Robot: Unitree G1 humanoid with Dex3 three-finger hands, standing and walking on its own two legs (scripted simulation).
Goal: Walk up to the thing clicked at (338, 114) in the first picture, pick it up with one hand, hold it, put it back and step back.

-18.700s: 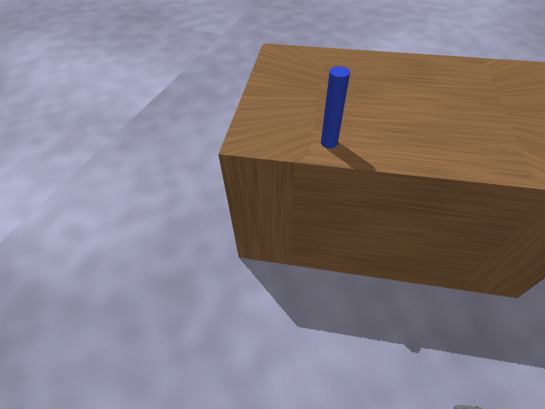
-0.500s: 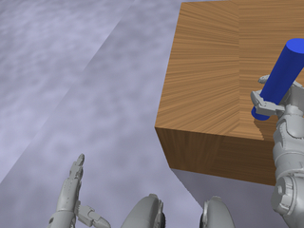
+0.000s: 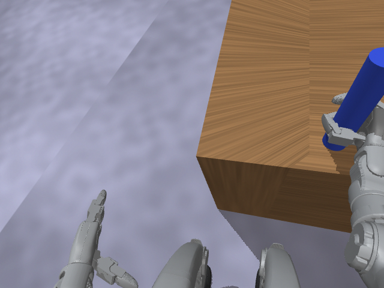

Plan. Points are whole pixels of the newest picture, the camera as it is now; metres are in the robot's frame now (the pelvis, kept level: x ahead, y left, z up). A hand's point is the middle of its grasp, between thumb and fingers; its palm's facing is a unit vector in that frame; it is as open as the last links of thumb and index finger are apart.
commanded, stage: loosen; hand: right
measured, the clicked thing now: (355, 108) +0.46 -0.22 +0.04
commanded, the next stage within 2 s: open in 0.06 s
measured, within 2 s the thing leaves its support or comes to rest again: neither
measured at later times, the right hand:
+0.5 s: hand (342, 115) +0.47 -0.21 +0.01, palm faces +0.17 +0.98 +0.02, open 10.8 cm
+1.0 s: hand out of the picture +0.48 -0.28 +0.11, palm faces +0.22 +0.97 -0.01, open 15.0 cm
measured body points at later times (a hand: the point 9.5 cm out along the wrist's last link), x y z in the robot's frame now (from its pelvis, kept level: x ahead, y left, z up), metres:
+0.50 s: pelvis +0.00 +0.00 +0.00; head +0.11 -0.05 +0.43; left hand +0.15 +0.26 +0.01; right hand +0.45 -0.26 +0.01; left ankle +0.01 +0.13 -0.64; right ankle +0.05 -0.12 -0.64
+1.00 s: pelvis +0.01 +0.00 +0.03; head +0.09 -0.04 +0.47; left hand +0.16 +0.26 +0.02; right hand +0.46 -0.33 +0.12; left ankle +0.01 +0.13 -0.64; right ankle +0.05 -0.12 -0.64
